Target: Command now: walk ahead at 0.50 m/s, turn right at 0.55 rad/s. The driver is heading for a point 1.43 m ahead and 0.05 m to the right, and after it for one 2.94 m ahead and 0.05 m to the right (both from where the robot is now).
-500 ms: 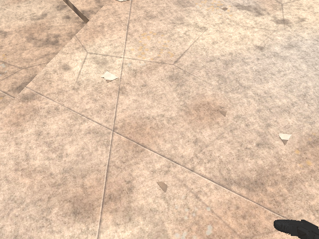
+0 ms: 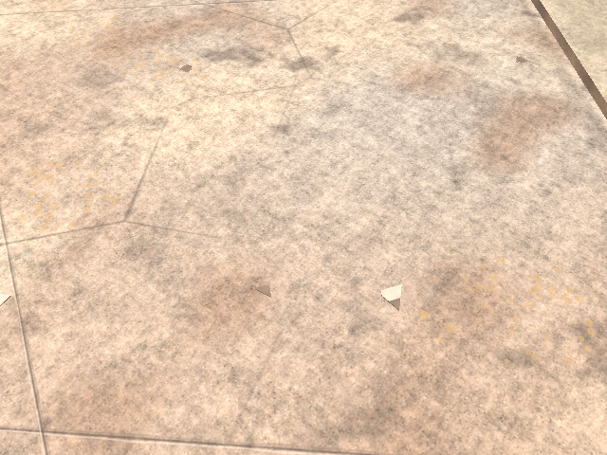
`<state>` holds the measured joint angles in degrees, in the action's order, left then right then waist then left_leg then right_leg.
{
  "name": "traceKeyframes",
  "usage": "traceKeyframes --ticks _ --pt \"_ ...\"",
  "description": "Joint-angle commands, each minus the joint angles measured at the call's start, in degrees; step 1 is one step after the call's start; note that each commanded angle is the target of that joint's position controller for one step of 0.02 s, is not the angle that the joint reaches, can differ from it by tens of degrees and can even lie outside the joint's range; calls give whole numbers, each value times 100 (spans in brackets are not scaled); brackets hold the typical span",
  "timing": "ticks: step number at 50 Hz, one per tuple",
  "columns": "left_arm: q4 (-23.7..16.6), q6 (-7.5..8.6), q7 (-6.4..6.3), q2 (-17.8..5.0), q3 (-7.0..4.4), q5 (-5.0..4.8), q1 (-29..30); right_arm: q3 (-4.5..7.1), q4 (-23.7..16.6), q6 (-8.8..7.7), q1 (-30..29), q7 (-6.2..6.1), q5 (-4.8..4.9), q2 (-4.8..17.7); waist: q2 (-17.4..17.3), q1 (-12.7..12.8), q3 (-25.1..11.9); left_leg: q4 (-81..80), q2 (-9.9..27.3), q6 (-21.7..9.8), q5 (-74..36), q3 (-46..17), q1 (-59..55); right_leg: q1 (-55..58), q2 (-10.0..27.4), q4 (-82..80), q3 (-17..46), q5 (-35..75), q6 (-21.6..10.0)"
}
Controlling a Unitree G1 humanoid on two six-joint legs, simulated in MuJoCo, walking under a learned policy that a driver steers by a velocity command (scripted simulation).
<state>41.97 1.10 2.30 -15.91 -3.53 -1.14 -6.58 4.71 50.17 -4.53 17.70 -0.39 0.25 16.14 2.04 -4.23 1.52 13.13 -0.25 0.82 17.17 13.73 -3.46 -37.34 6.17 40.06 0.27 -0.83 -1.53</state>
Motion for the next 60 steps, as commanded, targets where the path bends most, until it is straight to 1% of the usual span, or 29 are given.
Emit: traceKeyframes --ticks 1,3,4,5,6,7,8,10,12,16,20,26,28,30,31,32,33,34,36,37,41,48,52,55,56,57,58,59,60 --pt "-621 53 91 -365 -71 7 518 269 -267 48 -158 -34 106 1110 -481 127 354 -43 1775 -829 -2990 -372 -68 -9 -132 -296 -265 -515 -231" --pt "-596 20 91 -599 -205 11 15 313 -290 135 -253 -58 154 1272 -668 492 -92 1020 1712 -684 -4937 -175 -175 902 -565 -328 -638 -1090 -473" --pt "-393 13 59 -833 -359 -11 -810 294 -314 183 -349 -69 178 1250 -584 974 -517 2145 1509 -525 -5324 13 120 2037 -869 -671 -768 -859 -661" --pt "-118 -33 -43 -1297 -583 -31 -1838 211 -374 165 -260 -92 80 1068 -194 1398 -1068 3773 1276 -251 -4185 50 1334 3825 -696 -812 -129 -669 -939" --pt "-120 -9 -108 -2047 -698 -108 -1757 -74 -719 27 264 -16 -198 189 1482 725 -1434 5920 164 165 1107 -245 4065 5759 853 -1255 3044 -1332 -1997" --pt "-356 96 -73 -1660 -553 -36 -1928 -73 -772 -215 -196 56 11 492 845 1073 -2359 6687 -129 106 1792 -1719 4748 6183 1363 -2263 4816 -2215 -2372" --pt "-300 188 -46 -1283 -440 28 -1753 19 -941 -341 -827 102 251 842 438 1198 -1570 6650 164 -57 1242 -1843 5247 5754 1218 -2405 4041 -1822 -2008" --pt "-394 239 -72 -907 -322 13 -1018 8 -886 -410 -918 33 47 781 -81 724 -733 5669 602 -137 437 -1835 4717 4155 746 -2361 2743 -741 -1627" --pt "-559 244 -123 -653 -219 131 -611 62 -766 -267 -648 50 -21 823 52 389 -572 5169 790 -73 84 -1831 3966 3233 537 -2593 2138 94 -1538" --pt "-387 311 -228 -843 -250 93 -862 -38 -827 -91 -926 54 -89 472 2 421 -285 4016 750 208 -814 -1616 3915 2667 351 -2903 1359 873 -1483" --pt "-199 310 -274 -875 -240 57 -1133 -120 -971 -115 -1649 125 -30 342 147 739 -51 2459 522 211 -2336 -1515 3616 2579 88 -2977 894 187 -1143" --pt "163 248 -282 -933 -264 21 -1596 -110 -1194 -209 -2208 271 24 498 214 913 222 1620 375 -114 -2018 -1576 3928 3632 612 -2581 1251 176 -1049" --pt "214 196 -307 -979 -286 25 -1578 -81 -1159 -234 -1990 299 25 583 335 767 140 1511 289 -279 -1558 -1494 3650 3918 707 -2300 1301 806 -934" --pt "185 146 -316 -946 -256 41 -1412 73 -867 -254 -971 259 0 853 312 209 -504 1328 4 -558 -1506 -1200 2155 3834 332 -1125 992 2446 -719" --pt "81 137 -324 -736 -154 109 -1385 158 -689 -257 -11 226 -69 1139 21 -193 -1325 1602 664 -904 -1723 -1866 537 3014 22 278 745 1775 -520" --pt "26 237 -294 -251 -11 71 -2168 298 -542 -208 640 217 -103 1636 -1411 -24 -2192 1338 1999 -1827 -710 -4360 -1695 768 -915 2522 327 -864 -14" --pt "64 323 -275 -437 -14 14 -2003 178 -436 -186 798 259 36 1187 -1692 -173 -2263 454 2201 -1917 523 -5715 -1914 -197 -1056 3214 868 -3212 -13" --pt "-69 369 -245 -851 -122 -100 -1440 82 -497 -172 374 240 81 914 -1163 -180 -1307 321 2068 -1626 1070 -5029 -1199 -695 -679 3525 887 -2871 -71" --pt "-225 394 -250 -813 -121 -1 -807 -24 -627 -114 -350 220 -33 657 -520 92 -333 28 1645 -1411 264 -3843 400 -500 -184 2945 519 -2019 -90" --pt "-199 363 -255 -762 -149 47 -881 -73 -648 -138 -505 218 -92 540 -635 280 -225 -111 1468 -1350 -217 -3499 862 -161 1 2626 542 -1751 -80" --pt "-169 251 -277 -456 -89 86 -943 -44 -517 -200 -472 184 -37 699 -675 451 -123 -515 1272 -1482 -1428 -2677 1351 25 144 1869 364 -1208 135" --pt "-518 381 -176 -210 24 77 455 -4 -181 -68 237 70 91 908 -483 -12 129 -506 971 -1235 -1978 -1969 1153 314 -155 -505 84 640 289" --pt "-689 487 -53 -347 -5 34 888 33 -49 79 507 13 134 970 -574 -26 206 -35 1262 -1173 -1968 -2371 570 392 -319 -1142 225 338 218" --pt "-511 558 -63 -654 -138 45 175 80 -63 152 336 -31 128 1059 -722 488 -165 797 1234 -964 -2836 -2486 511 1597 -491 -1499 108 -156 -20" --pt "-301 573 -115 -929 -268 95 -623 17 -104 147 314 -24 83 886 -633 856 -765 1763 896 -786 -3014 -2284 910 2904 -362 -1406 152 -62 -223" --pt "-193 554 -182 -1353 -379 191 -1641 -123 -315 133 269 -19 -65 495 41 1235 -1758 3551 416 -543 -1551 -1968 2013 4639 759 -1123 1247 16 -582" --pt "-43 475 -153 -1647 -436 159 -1817 -279 -397 19 1154 17 64 -51 1722 808 -2532 5326 -284 -246 1674 -1727 4054 6291 1969 -1661 3664 -1051 -1441" --pt "-107 446 -163 -1027 -300 135 -1750 -123 -298 -11 815 13 209 612 1026 1040 -2138 5947 51 -247 1613 -2192 4608 5878 1764 -2108 3851 -2139 -1280" --pt "-121 452 -191 -760 -208 111 -1392 -21 -459 -12 227 11 258 903 659 1056 -1268 6010 275 -278 1073 -2087 4839 5111 1554 -2253 2932 -2148 -1028"
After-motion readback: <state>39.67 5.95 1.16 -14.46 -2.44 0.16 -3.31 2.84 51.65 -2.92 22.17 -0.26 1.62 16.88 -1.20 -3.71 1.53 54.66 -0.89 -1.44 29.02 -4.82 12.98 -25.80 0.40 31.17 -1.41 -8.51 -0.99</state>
